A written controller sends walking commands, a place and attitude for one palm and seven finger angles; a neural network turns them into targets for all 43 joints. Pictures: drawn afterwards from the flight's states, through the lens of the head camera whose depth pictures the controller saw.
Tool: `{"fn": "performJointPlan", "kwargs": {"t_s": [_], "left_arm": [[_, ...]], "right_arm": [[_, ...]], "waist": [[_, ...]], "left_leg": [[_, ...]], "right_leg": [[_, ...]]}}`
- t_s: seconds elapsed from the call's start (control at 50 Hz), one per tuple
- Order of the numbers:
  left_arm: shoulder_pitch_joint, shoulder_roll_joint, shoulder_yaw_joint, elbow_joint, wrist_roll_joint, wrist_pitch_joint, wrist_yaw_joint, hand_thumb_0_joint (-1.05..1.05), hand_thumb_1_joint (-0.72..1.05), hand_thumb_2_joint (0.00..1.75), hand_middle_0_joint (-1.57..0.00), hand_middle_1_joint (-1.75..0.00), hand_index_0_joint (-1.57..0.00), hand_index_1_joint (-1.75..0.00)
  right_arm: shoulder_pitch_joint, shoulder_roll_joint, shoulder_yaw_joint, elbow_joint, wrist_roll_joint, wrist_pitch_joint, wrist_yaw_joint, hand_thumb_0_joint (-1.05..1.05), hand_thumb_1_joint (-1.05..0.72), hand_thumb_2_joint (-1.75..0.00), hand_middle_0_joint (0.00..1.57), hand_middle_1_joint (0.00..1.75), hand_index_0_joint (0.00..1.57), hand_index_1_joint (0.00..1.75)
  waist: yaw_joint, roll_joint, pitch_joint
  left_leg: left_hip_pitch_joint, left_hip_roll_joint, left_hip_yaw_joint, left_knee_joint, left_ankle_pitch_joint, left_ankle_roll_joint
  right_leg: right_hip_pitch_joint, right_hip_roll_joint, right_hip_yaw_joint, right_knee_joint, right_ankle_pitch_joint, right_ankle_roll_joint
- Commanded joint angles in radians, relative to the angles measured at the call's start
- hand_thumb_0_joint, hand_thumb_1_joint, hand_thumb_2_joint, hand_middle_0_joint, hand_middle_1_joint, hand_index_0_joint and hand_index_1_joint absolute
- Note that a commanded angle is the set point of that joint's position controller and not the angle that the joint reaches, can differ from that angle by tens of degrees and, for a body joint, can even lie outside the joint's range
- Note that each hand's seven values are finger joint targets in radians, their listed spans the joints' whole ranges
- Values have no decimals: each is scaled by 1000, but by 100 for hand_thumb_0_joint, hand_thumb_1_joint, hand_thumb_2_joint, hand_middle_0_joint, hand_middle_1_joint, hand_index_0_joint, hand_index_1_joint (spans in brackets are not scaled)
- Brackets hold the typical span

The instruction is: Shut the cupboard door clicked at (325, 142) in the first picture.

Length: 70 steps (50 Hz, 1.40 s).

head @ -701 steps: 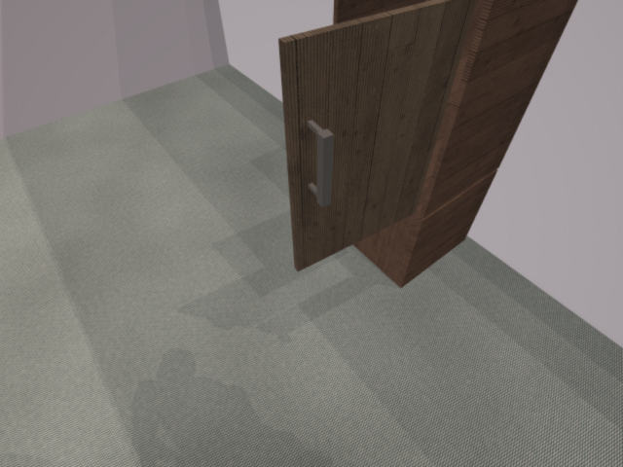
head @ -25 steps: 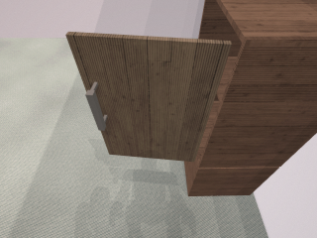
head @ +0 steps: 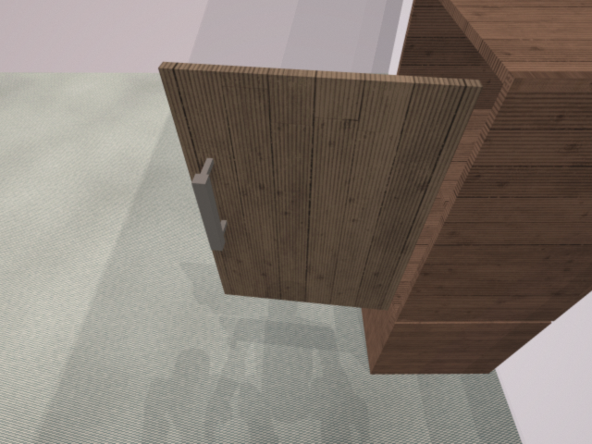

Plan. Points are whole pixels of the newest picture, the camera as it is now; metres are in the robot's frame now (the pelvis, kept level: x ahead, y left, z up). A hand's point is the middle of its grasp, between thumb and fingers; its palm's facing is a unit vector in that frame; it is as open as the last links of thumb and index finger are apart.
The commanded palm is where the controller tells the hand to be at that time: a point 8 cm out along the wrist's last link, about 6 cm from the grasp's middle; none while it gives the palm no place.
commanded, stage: come to a stop and stand still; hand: left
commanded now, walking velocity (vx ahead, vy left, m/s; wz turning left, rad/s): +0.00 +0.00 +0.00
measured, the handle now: (213, 206) +0.47 +0.18 +0.02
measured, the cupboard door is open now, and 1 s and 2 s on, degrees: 83 83 83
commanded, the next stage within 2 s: look again from close up in 1.38 s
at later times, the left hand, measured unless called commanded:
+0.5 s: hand out of the picture +0.02 +0.18 -0.17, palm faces -0.01 -0.97 -0.23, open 7.3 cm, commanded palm none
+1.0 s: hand out of the picture +0.01 +0.15 -0.16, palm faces -0.01 -0.98 -0.22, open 7.3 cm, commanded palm none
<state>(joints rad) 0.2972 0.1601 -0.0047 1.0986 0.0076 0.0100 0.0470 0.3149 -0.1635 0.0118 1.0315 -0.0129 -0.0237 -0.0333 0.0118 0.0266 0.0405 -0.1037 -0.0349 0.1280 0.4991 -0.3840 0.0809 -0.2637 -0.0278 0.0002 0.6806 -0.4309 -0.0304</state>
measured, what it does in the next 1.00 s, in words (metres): stands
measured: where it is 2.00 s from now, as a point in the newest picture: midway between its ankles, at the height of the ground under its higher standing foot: outside the picture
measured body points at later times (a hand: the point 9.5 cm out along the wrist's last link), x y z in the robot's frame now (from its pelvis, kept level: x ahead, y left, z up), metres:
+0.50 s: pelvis +0.00 +0.01 +0.00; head +0.03 -0.01 +0.45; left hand +0.02 +0.23 -0.15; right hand -0.02 -0.21 -0.17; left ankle -0.07 +0.05 -0.73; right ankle -0.01 -0.13 -0.73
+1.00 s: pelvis +0.00 -0.03 +0.01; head +0.03 -0.04 +0.46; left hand +0.01 +0.20 -0.15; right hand +0.00 -0.24 -0.16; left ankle -0.07 +0.05 -0.73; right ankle -0.01 -0.13 -0.73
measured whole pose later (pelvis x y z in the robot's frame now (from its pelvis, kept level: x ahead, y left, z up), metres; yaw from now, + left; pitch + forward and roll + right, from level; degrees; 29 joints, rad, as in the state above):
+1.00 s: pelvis +0.00 -0.03 +0.01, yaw -1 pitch -1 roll +0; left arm 0.25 0.14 -0.01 1.10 0.01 0.00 0.04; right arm 0.26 -0.15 0.02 1.11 -0.01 -0.02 -0.04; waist 0.00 0.02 0.08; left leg -0.05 -0.02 0.14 0.38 -0.32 0.04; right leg -0.20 0.02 0.00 0.48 -0.27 -0.03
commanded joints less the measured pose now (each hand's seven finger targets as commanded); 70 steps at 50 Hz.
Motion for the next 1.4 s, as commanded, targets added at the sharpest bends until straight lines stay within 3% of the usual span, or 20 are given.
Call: {"fn": "performJointPlan", "kwargs": {"t_s": [0.0, 0.02, 0.04, 0.06, 0.08, 0.1, 0.12, 0.14, 0.24, 0.36, 0.46, 0.72, 0.98, 1.06, 1.38], "left_arm": [[57, 57, 14, -41, 0, -23, 8, 0, 90, 90, -20, -30, -20, -30], [75, 61, 13, -31, -1, -28, 8, 0, 90, 90, -20, -30, -20, -30], [66, 73, 9, -31, -2, -32, 7, 0, 90, 90, -20, -30, -20, -30], [48, 78, 7, -35, -3, -34, 4, 0, 90, 90, -20, -30, -20, -30], [27, 87, 2, -45, -1, -29, 0, 0, 90, 90, -20, -30, -20, -30], [8, 84, 4, -54, 0, -21, 1, 0, 90, 90, -20, -30, -20, -30], [13, 77, 5, -55, 0, -19, 4, 0, 90, 90, -20, -30, -20, -30], [21, 70, 4, -54, -1, -17, 6, 0, 90, 90, -20, -30, -20, -30], [25, 79, 11, -61, -3, -7, 9, 0, 90, 90, -20, -30, -20, -30], [23, 81, 13, -57, -1, -9, 6, 0, 90, 90, -20, -30, -20, -30], [17, 79, 11, -51, -2, -9, 5, 0, 90, 90, -20, -30, -20, -30], [23, 74, 6, -27, -1, -19, 4, 0, 90, 90, -20, -30, -20, -30], [26, 79, 1, -24, -2, -25, 1, 0, 90, 90, -20, -30, -20, -30], [30, 82, 2, -24, -2, -29, 0, 0, 90, 90, -20, -30, -20, -30], [47, 75, 0, -20, -2, -33, 0, 0, 90, 90, -20, -30, -20, -30]], "right_arm": [[22, -136, -15, -43, -1, -3, -10, 0, -90, -90, 20, 30, 20, 30], [9, -124, -13, -48, 2, -1, -11, 0, -90, -90, 20, 30, 20, 30], [23, -102, -9, -40, 4, 3, -11, 0, -90, -90, 20, 30, 20, 30], [38, -84, -4, -30, 0, 3, -11, 0, -90, -90, 20, 30, 20, 30], [64, -81, -3, -22, -3, 1, -9, 0, -90, -90, 20, 30, 20, 30], [66, -91, -4, -12, -7, -1, -7, 0, -90, -90, 20, 30, 20, 30], [59, -109, -7, -8, -7, -1, -7, 0, -90, -90, 20, 30, 20, 30], [59, -119, -8, -5, -6, -4, -9, 0, -90, -90, 20, 30, 20, 30], [50, -117, -5, 8, -5, -11, -13, 0, -90, -90, 20, 30, 20, 30], [46, -102, -6, 24, -4, -9, -14, 0, -90, -90, 20, 30, 20, 30], [54, -96, -5, 39, -2, -9, -17, 0, -90, -90, 20, 30, 20, 30], [48, -85, -7, 60, 1, -6, -17, 0, -90, -90, 20, 30, 20, 30], [43, -70, -4, 76, 2, -4, -12, 0, -90, -90, 20, 30, 20, 30], [49, -65, -4, 78, 3, -6, -12, 0, -90, -90, 20, 30, 20, 30], [73, -47, -2, 94, 4, -2, -10, 0, -90, -90, 20, 30, 20, 30]], "waist": [[26, 38, 35], [25, -6, 45], [4, -52, 61], [-8, -48, 92], [-25, -13, 103], [-24, -27, 102], [-15, -91, 81], [-12, -113, 60], [-5, -16, 34], [-6, -20, 26], [-10, -7, 27], [-21, -41, 10], [-21, -27, 28], [-19, -30, 4], [-18, -36, 45]], "left_leg": [[2, 223, -130, -47, 921, 4], [-31, 186, -126, -37, 735, -15], [-58, 161, -125, -56, 542, -35], [-87, 141, -124, -94, 380, -41], [-91, 131, -143, -150, 298, -51], [-86, 147, -159, -158, 378, -47], [-72, 162, -160, -144, 434, -35], [-47, 167, -157, -145, 484, -35], [-1, 163, -142, -156, 565, -43], [15, 157, -126, -149, 526, -28], [27, 159, -117, -151, 528, -28], [58, 157, -104, -154, 447, -32], [31, 156, -100, -173, 329, -41], [40, 158, -99, -176, 349, -42], [-5, 154, -93, -185, 254, -53]], "right_leg": [[7, -11, 0, -84, 133, -25], [29, -29, 50, -149, 284, -35], [32, -66, 101, -172, 396, -53], [18, -96, 125, -182, 451, -66], [-3, -89, 118, -169, 390, -68], [9, -56, 87, -136, 356, -48], [25, -39, 78, -128, 343, -36], [33, -39, 74, -125, 347, -33], [42, -38, 77, -124, 318, -28], [55, -49, 90, -151, 387, -29], [57, -52, 91, -160, 417, -26], [64, -74, 111, -203, 521, -33], [73, -80, 123, -262, 500, -35], [94, -81, 119, -266, 525, -36], [93, -83, 130, -307, 489, -35]]}}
